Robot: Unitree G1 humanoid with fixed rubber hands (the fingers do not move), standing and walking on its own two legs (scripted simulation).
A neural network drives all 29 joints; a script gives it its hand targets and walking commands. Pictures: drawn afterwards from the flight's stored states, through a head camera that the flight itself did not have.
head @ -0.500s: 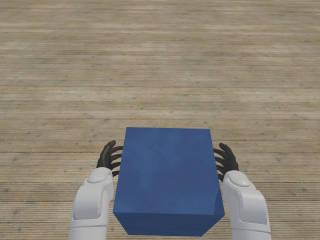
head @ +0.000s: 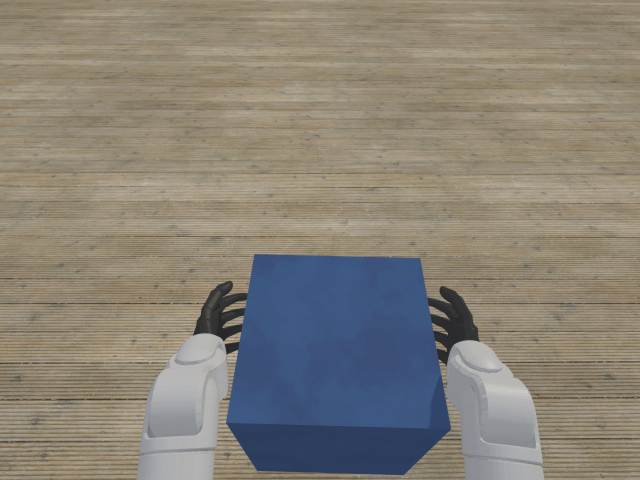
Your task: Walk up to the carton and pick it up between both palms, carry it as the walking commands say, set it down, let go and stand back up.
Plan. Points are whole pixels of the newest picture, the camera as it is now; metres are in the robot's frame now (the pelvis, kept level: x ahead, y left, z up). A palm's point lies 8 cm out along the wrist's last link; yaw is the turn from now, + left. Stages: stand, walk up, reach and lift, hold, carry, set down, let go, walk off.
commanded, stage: hold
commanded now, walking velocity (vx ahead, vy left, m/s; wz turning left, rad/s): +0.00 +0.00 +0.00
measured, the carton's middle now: (333, 371) +0.27 +0.00 -0.01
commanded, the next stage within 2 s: set down in 0.36 s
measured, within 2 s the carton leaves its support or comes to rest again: neither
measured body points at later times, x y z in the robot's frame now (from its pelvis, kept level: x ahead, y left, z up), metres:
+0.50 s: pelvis -0.01 -0.05 +0.01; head -0.05 -0.06 +0.46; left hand +0.26 +0.13 +0.05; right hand +0.29 -0.17 +0.04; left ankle -0.03 +0.06 -0.73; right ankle +0.05 -0.16 -0.73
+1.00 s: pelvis -0.02 -0.05 +0.00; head +0.01 -0.05 +0.45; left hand +0.28 +0.14 -0.01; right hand +0.32 -0.16 -0.01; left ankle -0.03 +0.06 -0.73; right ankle +0.05 -0.16 -0.73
